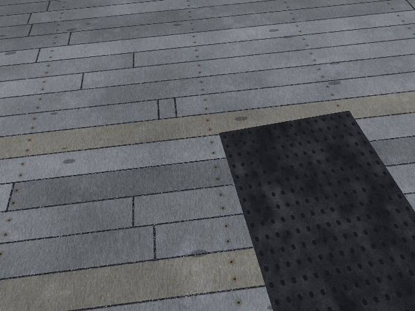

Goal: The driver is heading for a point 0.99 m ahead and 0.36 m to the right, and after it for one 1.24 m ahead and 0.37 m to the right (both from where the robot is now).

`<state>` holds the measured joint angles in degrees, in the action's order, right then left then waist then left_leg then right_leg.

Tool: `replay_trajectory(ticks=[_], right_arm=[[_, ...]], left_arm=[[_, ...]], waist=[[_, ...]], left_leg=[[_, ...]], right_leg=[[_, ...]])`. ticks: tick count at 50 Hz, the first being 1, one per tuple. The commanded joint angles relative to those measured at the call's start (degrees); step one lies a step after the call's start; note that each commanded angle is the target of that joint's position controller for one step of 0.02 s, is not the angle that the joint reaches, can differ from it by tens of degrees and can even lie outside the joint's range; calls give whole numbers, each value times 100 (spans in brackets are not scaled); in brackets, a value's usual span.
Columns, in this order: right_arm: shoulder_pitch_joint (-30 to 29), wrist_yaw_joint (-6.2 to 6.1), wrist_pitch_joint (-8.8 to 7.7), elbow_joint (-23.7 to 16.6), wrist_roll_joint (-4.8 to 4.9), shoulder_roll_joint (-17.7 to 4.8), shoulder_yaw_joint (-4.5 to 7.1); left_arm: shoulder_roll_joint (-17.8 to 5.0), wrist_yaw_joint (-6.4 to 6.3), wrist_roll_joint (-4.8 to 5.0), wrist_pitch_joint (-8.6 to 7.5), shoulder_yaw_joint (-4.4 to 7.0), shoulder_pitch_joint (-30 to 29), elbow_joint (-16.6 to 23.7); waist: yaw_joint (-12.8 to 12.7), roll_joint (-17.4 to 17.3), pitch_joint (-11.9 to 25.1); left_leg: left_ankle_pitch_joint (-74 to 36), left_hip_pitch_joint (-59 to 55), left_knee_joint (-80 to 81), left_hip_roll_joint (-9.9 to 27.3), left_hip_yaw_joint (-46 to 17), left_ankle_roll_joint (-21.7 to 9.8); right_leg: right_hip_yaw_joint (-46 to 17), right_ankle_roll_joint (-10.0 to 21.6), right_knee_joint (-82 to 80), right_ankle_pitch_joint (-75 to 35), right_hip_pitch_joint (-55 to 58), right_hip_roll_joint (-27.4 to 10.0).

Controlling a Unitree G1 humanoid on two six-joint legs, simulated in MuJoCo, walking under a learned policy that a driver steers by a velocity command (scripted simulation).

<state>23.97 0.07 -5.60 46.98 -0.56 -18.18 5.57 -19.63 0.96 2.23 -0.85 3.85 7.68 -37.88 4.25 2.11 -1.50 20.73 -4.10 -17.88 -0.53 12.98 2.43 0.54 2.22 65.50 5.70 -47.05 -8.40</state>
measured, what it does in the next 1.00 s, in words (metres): walks ahead, turning right: right foot, then left foot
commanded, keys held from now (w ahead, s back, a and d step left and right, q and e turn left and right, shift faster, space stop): w+e+shift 0.20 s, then e+shift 0.62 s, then shift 0.18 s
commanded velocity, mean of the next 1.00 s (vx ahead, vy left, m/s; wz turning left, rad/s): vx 0.43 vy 0.00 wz -0.90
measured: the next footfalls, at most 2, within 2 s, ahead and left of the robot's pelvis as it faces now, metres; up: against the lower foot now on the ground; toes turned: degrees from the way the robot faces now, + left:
right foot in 0.16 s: +0.35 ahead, -0.08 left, +0.00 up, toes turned -12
left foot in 0.56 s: +0.71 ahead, -0.09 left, +0.00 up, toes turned -44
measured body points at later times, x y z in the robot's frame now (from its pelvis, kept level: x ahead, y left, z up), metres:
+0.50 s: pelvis +0.41 -0.05 +0.00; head +0.44 -0.10 +0.45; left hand +0.59 +0.20 -0.09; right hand +0.57 -0.38 -0.04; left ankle +0.68 -0.01 -0.68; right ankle +0.31 -0.07 -0.73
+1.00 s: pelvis +0.53 -0.06 +0.01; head +0.53 -0.12 +0.45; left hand +0.86 -0.07 -0.06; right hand +0.37 -0.34 -0.11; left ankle +0.68 -0.06 -0.73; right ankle +0.44 -0.15 -0.71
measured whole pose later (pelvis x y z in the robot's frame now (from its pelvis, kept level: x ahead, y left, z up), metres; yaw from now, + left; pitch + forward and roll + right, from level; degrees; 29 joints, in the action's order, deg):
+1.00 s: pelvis +0.53 -0.06 +0.01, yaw -55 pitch +1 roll +3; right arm 7.7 -0.4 0.7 41.9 0.4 -18.9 4.7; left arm -17.9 -0.6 0.5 4.0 2.8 7.0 -33.6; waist 2.5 -0.7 -5.0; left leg 4.3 18.9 -22.8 2.7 11.1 -1.6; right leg -0.2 -0.4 41.7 19.8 -22.2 -3.9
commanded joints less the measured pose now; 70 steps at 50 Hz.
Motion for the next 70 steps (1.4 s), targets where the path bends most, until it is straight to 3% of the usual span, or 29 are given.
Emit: replay_trajectory(ticks=[1,4,7,8,9,10,11,13,16,19,24,27,28,29,30,31,32,35,38,42,48,51,52,53,56,59,63,66,70], right_arm=[[-1233,-59,-178,-649,26,-606,31],[-1037,-62,-58,-607,76,-1200,157],[-1360,-46,155,-795,177,-1515,235],[-1465,-24,77,-761,178,-983,77],[-932,49,-165,-1019,-34,225,-278],[-574,97,-433,-1475,172,3,-364],[-1458,79,-547,-1509,328,-761,-214],[-1785,-53,-475,-1479,174,-614,-217],[-1561,-65,-179,-1389,-12,-699,-127],[-2419,-62,-70,-1701,-178,-126,-284],[-2877,48,-53,-1867,85,-218,-181],[-2023,-14,-131,-1608,40,-522,7],[-1331,-42,-133,-1451,-52,-577,6],[-1291,-76,-57,-1561,-115,-645,-56],[-1288,-40,37,-1614,-256,-691,-57],[-1863,-73,128,-1684,-108,-796,34],[-2110,-160,213,-1850,-96,-281,-87],[-2445,-248,386,-1687,-71,-342,-123],[-1999,-225,371,-1353,-135,-478,-21],[-1994,-197,410,-1193,-73,-690,61],[-2005,-33,539,-947,99,-925,106],[-1637,6,601,-655,216,-688,12],[-1434,95,579,-643,60,-201,-160],[-1670,72,543,-847,-54,-250,-148],[-1290,15,669,-399,135,-488,-30],[-1273,-54,749,-434,201,-765,104],[-1632,-10,831,-751,222,-336,-46],[-1890,125,826,-1048,244,-333,-96],[-2021,236,686,-1183,264,-285,-100]], left_arm=[[147,191,-59,-31,-162,48,315],[-219,299,-3,-81,-29,-63,437],[-1144,213,91,101,443,2335,-41],[-1373,104,133,167,566,3052,-339],[-1622,128,56,132,484,2450,-225],[-1375,172,-158,-97,344,1946,248],[-975,194,-173,-240,315,1847,395],[-887,257,-206,-475,286,1108,440],[-754,60,-144,-445,244,530,543],[-734,-250,-52,-216,261,644,363],[-558,-441,-62,179,305,1122,109],[-339,-440,-67,162,280,638,317],[25,-385,-140,168,156,757,424],[516,-346,-345,178,-14,1527,464],[-72,-243,-120,193,91,2720,409],[-691,-197,7,286,219,2454,343],[-990,-226,-8,371,317,1468,367],[-747,-315,-92,566,271,756,675],[-273,-331,-97,441,124,601,792],[-439,-284,-139,454,142,365,862],[-386,-171,-175,451,77,388,684],[-509,-116,-199,465,155,936,377],[-779,-161,-236,471,180,957,400],[-1128,-186,-425,427,211,488,568],[-345,-168,-538,51,-7,-282,415],[-345,-281,-414,30,1,-271,301],[-316,-431,-380,171,53,-85,218],[-646,-392,-251,88,223,400,94],[-738,-289,-179,-170,344,467,-30]], waist=[[-572,-81,-953],[-703,-246,-577],[-2022,-804,828],[-2248,16,734],[-1114,2235,490],[-710,2101,1910],[-1001,675,1187],[-350,-907,133],[6,-703,-18],[-286,-487,-11],[-711,290,508],[-211,503,834],[-59,-21,1595],[-504,-1265,2009],[-984,-2007,2667],[-977,-1651,2478],[-613,-786,1787],[-661,-452,561],[-471,-718,700],[-419,-673,881],[-438,-914,740],[-643,-741,721],[-461,486,728],[-479,1244,563],[-293,705,516],[-358,640,302],[-617,502,312],[-906,606,425],[-821,372,6]], left_leg=[[-2021,1430,1386,1317,54,-778],[-5516,412,640,1408,295,-666],[-8071,721,-2830,1484,83,-653],[-4289,2094,-5283,744,-12,-351],[1413,4078,-7792,-418,-733,-142],[1313,5209,-8117,-531,-2120,-353],[628,5212,-7457,-215,-2268,-569],[98,4578,-6335,134,-2261,-458],[68,3563,-5046,417,-2190,-20],[-1121,3074,-3067,-136,-1525,218],[-2875,2156,-1002,-736,-1686,214],[-3461,1382,-274,-351,-1961,32],[-4233,77,-552,528,-2485,-304],[-7277,-1095,-1179,1703,-3834,-676],[-6581,-1524,-1132,2953,-5597,-1658],[-3520,-1101,-656,3029,-5847,-2161],[-1654,-213,-250,2249,-4851,-1838],[-1519,1865,232,1199,-2866,-1210],[-2319,1438,358,1363,-2338,-1570],[-1816,1264,559,1826,-2166,-1805],[-1064,1737,506,1666,-1456,-1575],[-655,2316,-240,1423,-1071,-909],[267,3200,-1579,842,-505,-317],[1312,3899,-2484,265,-628,26],[400,3207,-3739,355,-1402,128],[205,3615,-4653,197,-1449,321],[124,3951,-3892,486,-1262,437],[215,4055,-3499,653,-1087,191],[363,4300,-3024,814,-1089,-286]], right_leg=[[59,150,-1139,-1023,805,-92],[813,445,-1824,-937,1605,571],[909,922,-1806,278,4629,1221],[236,1147,-2333,72,5936,1115],[-1777,1718,-2692,-268,6403,661],[-5149,2667,-4585,2839,7056,-550],[-5528,2196,-5443,3175,6338,-649],[-4547,1800,-5085,883,4497,-353],[-2812,1611,-4846,-1965,3141,221],[-1655,1124,-4427,-3338,2504,1135],[-2275,374,-3788,-1257,2882,1314],[-2442,89,-2381,-967,3432,1389],[-2006,-129,-904,617,3137,1607],[-1562,-283,493,4171,1930,2066],[-1813,-519,1672,4125,1390,1782],[-1330,-745,2386,3079,950,1187],[-983,-800,2121,2357,885,953],[-533,-717,941,1843,1609,682],[-348,-663,271,1941,1464,478],[-376,-600,-281,1611,1507,182],[117,-292,-2179,1547,2823,574],[68,198,-4020,812,4155,758],[-1495,609,-4672,169,4806,-352],[-2609,1548,-4910,-34,3969,-1484],[-915,1034,-4805,-555,3404,-655],[-488,1007,-4655,-1522,3679,-697],[-334,1035,-4534,-1219,4380,-927],[-883,1041,-5319,2078,4620,-1333],[-771,839,-5783,2727,4904,-1480]])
